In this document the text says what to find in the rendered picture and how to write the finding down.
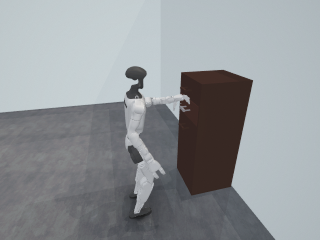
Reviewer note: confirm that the robot right thigh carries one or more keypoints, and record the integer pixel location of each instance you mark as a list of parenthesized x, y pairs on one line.
[(138, 158)]

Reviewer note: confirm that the cabinet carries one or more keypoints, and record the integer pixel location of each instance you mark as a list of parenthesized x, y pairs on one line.
[(207, 153)]

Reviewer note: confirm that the robot left hand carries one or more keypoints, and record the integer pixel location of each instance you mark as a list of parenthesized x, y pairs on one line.
[(180, 97)]

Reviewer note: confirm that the humanoid robot torso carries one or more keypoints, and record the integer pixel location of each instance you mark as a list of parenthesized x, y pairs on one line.
[(128, 113)]

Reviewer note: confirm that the robot right hand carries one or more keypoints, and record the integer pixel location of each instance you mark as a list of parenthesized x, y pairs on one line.
[(155, 166)]

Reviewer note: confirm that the right robot upper arm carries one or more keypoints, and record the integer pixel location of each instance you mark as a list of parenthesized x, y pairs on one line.
[(137, 111)]

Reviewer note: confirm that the drawer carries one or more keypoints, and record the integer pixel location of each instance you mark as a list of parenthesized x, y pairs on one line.
[(193, 113)]

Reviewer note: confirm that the left robot upper arm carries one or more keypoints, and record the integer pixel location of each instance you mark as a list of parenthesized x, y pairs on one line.
[(148, 100)]

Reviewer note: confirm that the robot left forearm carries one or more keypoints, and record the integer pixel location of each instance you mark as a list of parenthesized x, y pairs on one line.
[(162, 100)]

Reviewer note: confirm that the robot right forearm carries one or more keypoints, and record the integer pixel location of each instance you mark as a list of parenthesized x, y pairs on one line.
[(138, 144)]

